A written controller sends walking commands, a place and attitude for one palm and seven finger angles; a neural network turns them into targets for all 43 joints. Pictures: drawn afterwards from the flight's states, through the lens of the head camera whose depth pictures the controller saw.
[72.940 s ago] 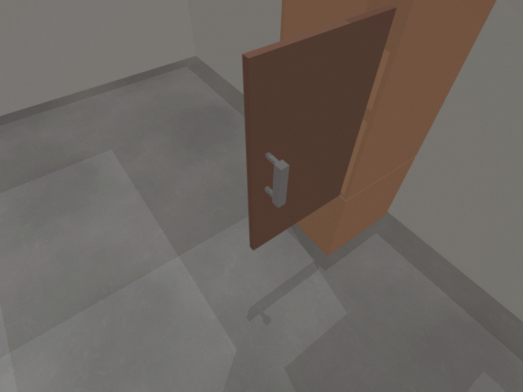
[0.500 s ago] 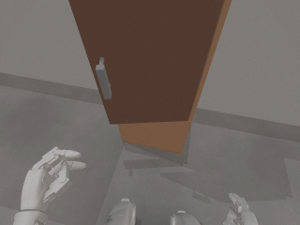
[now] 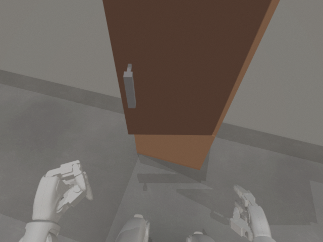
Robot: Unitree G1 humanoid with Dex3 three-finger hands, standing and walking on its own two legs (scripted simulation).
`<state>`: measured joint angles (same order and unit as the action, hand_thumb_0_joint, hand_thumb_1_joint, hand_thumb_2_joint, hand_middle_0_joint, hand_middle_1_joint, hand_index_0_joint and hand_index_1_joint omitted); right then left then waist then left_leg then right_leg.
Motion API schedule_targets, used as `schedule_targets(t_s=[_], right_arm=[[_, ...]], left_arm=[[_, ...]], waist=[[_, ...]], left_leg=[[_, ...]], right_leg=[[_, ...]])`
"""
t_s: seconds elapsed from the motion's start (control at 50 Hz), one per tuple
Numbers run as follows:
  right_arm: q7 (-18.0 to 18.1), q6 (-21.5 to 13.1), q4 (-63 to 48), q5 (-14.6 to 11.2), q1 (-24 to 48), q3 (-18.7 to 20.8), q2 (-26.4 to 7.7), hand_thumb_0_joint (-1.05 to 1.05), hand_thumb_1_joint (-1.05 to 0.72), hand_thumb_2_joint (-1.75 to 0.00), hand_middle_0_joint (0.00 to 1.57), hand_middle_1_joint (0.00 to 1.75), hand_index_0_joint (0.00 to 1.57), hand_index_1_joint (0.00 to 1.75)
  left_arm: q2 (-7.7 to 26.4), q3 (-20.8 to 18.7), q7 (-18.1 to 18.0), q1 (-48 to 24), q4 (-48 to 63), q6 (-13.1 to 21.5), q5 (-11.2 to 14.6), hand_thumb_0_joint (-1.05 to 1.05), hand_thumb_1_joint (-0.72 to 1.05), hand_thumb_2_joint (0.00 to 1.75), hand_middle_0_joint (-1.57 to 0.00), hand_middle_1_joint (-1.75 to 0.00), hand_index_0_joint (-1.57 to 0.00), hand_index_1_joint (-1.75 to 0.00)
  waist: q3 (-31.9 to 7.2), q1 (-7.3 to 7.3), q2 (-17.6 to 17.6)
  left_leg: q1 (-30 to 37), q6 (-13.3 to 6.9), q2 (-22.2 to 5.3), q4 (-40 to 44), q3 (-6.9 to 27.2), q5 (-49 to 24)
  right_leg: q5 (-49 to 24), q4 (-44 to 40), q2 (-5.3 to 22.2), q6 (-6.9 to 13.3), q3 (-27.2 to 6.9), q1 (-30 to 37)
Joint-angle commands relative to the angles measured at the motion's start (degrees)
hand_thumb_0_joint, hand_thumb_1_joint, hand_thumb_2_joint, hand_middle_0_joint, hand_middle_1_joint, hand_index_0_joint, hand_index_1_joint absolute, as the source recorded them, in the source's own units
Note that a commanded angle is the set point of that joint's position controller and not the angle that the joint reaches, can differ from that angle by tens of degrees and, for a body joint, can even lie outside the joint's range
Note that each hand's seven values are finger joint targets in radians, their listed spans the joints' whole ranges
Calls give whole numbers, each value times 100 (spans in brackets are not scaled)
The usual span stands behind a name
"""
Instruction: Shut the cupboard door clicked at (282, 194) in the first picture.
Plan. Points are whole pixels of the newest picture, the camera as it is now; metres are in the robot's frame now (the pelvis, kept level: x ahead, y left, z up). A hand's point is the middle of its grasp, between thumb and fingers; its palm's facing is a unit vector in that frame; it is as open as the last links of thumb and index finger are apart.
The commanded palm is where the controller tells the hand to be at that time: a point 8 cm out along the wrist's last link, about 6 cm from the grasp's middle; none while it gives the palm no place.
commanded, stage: raise the hand and make a fist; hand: left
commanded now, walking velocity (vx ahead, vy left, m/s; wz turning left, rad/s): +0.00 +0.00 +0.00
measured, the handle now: (130, 86) +0.53 +0.14 +0.06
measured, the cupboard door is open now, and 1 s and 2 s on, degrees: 16 16 16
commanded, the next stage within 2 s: bring the fist close to the handle in 0.62 s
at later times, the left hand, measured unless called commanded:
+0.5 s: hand (92, 184) +0.23 +0.17 +0.06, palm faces +0.06 -1.00 -0.04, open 3.1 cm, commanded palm +0.20 +0.22 +0.06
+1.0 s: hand (110, 165) +0.27 +0.15 +0.06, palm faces +0.03 -1.00 -0.03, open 3.1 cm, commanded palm +0.26 +0.20 +0.06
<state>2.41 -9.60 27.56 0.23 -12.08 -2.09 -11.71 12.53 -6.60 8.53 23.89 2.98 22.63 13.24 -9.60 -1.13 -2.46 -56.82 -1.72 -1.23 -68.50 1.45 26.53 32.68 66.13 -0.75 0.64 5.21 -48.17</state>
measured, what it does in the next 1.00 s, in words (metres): stands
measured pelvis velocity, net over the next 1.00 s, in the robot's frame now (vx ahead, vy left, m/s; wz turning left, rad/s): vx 0.00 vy -0.02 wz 0.00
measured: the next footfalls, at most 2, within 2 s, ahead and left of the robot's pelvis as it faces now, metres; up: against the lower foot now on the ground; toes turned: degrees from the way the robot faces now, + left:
none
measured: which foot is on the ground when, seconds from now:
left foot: down 0.00-1.00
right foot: down 0.00-1.00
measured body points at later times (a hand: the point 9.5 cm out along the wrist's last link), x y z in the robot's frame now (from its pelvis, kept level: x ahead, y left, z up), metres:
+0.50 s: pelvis +0.00 -0.01 +0.00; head +0.06 -0.01 +0.45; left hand +0.22 +0.23 +0.06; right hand +0.17 -0.25 -0.08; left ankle +0.06 +0.10 -0.64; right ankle +0.00 -0.12 -0.64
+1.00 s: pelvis +0.00 -0.02 +0.00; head +0.06 -0.02 +0.45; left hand +0.27 +0.20 +0.06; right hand +0.18 -0.25 -0.09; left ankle +0.06 +0.10 -0.64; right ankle +0.00 -0.12 -0.64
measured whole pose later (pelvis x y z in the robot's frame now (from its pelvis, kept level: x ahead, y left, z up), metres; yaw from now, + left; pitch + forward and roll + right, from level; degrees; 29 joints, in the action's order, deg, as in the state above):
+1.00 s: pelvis +0.00 -0.02 +0.00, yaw +0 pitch +15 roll -2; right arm 2.7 -8.0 30.9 -0.1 -13.2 -1.2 -13.5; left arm 11.4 -4.9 7.3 9.4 -6.3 21.2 12.3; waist -9.4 -0.3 -2.9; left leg -56.5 -0.1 -1.7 -68.0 1.6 26.4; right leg 33.4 67.2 -1.3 2.2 5.2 -48.8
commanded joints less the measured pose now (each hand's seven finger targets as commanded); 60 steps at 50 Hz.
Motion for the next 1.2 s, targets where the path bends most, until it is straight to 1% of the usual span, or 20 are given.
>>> schedule_targets(t_s=[0.0,0.12,0.14,0.28,0.32,0.38,0.54,0.58,0.64,0.66,0.7,0.76,0.8,0.88,0.9,0.94,1.02,1.1,1.14,1.18], right_arm=[[103,-259,-801,-17,64,378,-895,0,-90,-90,20,30,20,30],[104,-258,-789,-37,63,365,-905,0,-90,-90,20,30,20,30],[110,-248,-792,-26,47,357,-914,0,-90,-90,20,30,20,30],[106,-251,-735,-39,47,386,-903,0,-90,-90,20,30,20,30],[97,-268,-729,-45,60,390,-902,0,-90,-90,20,30,20,30],[91,-254,-731,-41,47,395,-894,0,-90,-90,20,30,20,30],[94,-225,-715,-30,31,409,-899,0,-90,-90,20,30,20,30],[81,-208,-725,-40,45,407,-874,0,-90,-90,20,30,20,30],[91,-182,-707,-29,30,409,-889,0,-90,-90,20,30,20,30],[90,-175,-718,-37,38,415,-886,0,-90,-90,20,30,20,30],[86,-168,-711,-41,39,400,-880,0,-90,-90,20,30,20,30],[116,-186,-647,-34,62,385,-896,0,-90,-90,20,30,20,30],[126,-211,-585,-36,78,374,-899,0,-90,-90,20,30,20,30],[117,-198,-540,-40,24,368,-900,0,-90,-90,20,30,20,30],[120,-177,-516,-42,41,364,-900,0,-90,-90,20,30,20,30],[111,-130,-509,-38,23,365,-911,0,-90,-90,20,30,20,30],[48,-21,-484,-27,12,351,-869,0,-90,-90,20,30,20,30],[8,85,-402,3,-1,363,-871,0,-90,-90,20,30,20,30],[6,125,-334,7,-43,369,-900,0,-90,-90,20,30,20,30],[-17,154,-291,16,-44,378,-885,0,-90,-90,20,30,20,30]], left_arm=[[544,-362,10,-360,1170,389,136,0,90,90,-130,-150,-130,-150],[612,-384,42,-509,1160,348,162,0,90,90,-130,-150,-130,-150],[726,-491,33,-494,1123,325,172,0,90,90,-130,-150,-130,-150],[620,-473,51,-434,859,339,264,0,90,90,-130,-150,-130,-150],[622,-467,49,-486,928,398,279,0,90,90,-130,-150,-130,-150],[637,-467,34,-443,853,421,250,0,90,90,-130,-150,-130,-150],[754,-548,-3,-506,1012,503,242,0,90,90,-130,-150,-130,-150],[625,-457,-6,-454,983,493,234,0,90,90,-130,-150,-130,-150],[698,-523,24,-500,872,462,248,0,90,90,-130,-150,-130,-150],[617,-476,43,-491,861,471,244,0,90,90,-130,-150,-130,-150],[615,-454,71,-564,870,468,262,0,90,90,-130,-150,-130,-150],[581,-315,75,-1290,783,492,219,0,90,90,-130,-150,-130,-150],[555,-227,54,-1745,702,514,172,0,90,90,-130,-150,-130,-150],[521,-122,-70,-2062,475,362,55,0,90,90,-130,-150,-130,-150],[537,-152,-115,-2191,339,303,34,0,90,90,-130,-150,-130,-150],[584,-190,-225,-2382,242,217,-40,0,90,90,-130,-150,-130,-150],[415,-100,-446,-2686,-75,113,-127,0,90,90,-130,-150,-130,-150],[367,-96,-601,-3185,-501,178,-221,0,90,90,-130,-150,-130,-150],[500,-202,-656,-3514,-746,243,-264,0,90,90,-130,-150,-130,-150],[364,-94,-665,-3733,-881,307,-288,0,90,90,-130,-150,-130,-150]], waist=[[-1025,115,-154],[-1019,117,-212],[-1009,55,-301],[-956,101,90],[-970,79,-79],[-940,88,45],[-1093,81,-37],[-1038,99,-74],[-1011,111,87],[-1057,120,175],[-1000,129,37],[-905,263,170],[-893,284,14],[-1191,232,-13],[-1158,234,84],[-1247,190,21],[-1268,190,50],[-1271,239,204],[-1235,254,269],[-1341,270,111]], left_leg=[[1688,81,-2,1298,435,-469],[1676,63,19,1312,394,-464],[1606,59,41,1312,382,-503],[1440,26,73,1158,216,-668],[1423,32,86,1143,192,-627],[1356,16,87,1096,154,-672],[1354,-7,89,981,118,-843],[1405,6,86,1009,104,-850],[1310,-14,92,956,111,-851],[1330,-9,92,949,99,-880],[1324,-2,94,955,98,-804],[1193,-20,85,828,105,-634],[1217,-13,79,845,131,-504],[1422,-25,74,948,149,-633],[1408,-28,75,957,140,-643],[1482,-32,78,1028,137,-708],[1630,-1,82,1134,88,-883],[1610,-3,79,1129,50,-914],[1568,-2,71,1130,49,-915],[1687,9,70,1126,16,-1000]], right_leg=[[-868,-935,-200,128,-41,-115],[-845,-1016,-192,131,-91,-22],[-859,-1013,-202,149,-111,68],[-931,-1165,-159,88,-242,200],[-855,-1173,-145,93,-289,189],[-892,-1192,-133,81,-347,242],[-1113,-1139,-136,73,-432,332],[-1170,-1140,-124,61,-398,281],[-1200,-1151,-130,51,-438,317],[-1251,-1138,-115,38,-432,313],[-1166,-1162,-112,41,-437,255],[-887,-1223,-89,20,-542,100],[-670,-1219,-91,51,-524,-26],[-871,-1185,-98,64,-453,103],[-892,-1224,-93,52,-485,117],[-962,-1223,-101,64,-454,211],[-1267,-1241,-76,46,-400,325],[-1361,-1275,-62,23,-441,338],[-1352,-1293,-67,33,-474,377],[-1509,-1264,-46,35,-457,349]])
